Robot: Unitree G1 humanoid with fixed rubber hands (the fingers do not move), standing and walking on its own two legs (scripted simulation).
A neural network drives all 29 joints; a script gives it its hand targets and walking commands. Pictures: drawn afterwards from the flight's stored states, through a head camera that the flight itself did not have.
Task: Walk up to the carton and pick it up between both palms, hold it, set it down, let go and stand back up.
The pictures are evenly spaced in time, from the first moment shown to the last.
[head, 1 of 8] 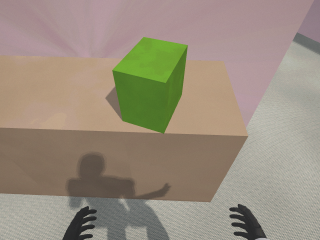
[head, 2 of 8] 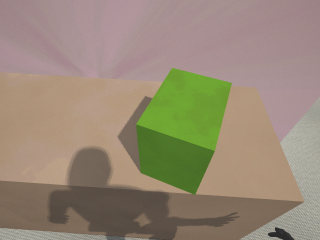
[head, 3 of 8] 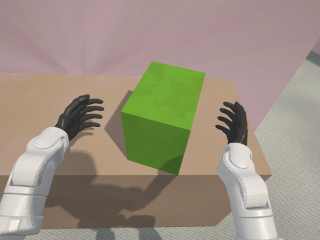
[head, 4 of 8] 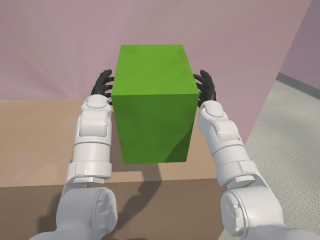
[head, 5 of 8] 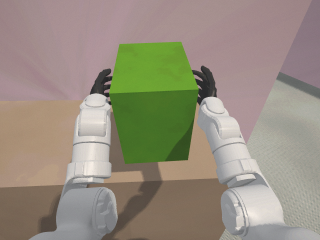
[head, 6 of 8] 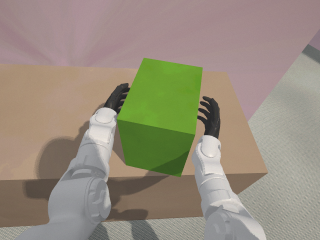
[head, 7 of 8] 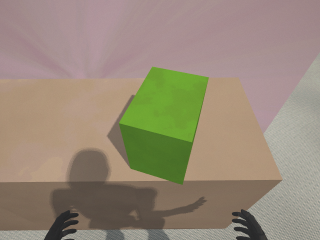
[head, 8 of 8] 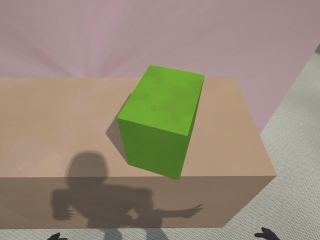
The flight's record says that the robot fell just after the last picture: no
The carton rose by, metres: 0.19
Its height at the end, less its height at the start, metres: +0.00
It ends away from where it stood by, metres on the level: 0.01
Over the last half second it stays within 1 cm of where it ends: yes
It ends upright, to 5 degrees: yes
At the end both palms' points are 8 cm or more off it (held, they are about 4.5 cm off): yes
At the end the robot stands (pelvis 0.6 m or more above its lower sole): yes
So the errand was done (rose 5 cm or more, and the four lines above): yes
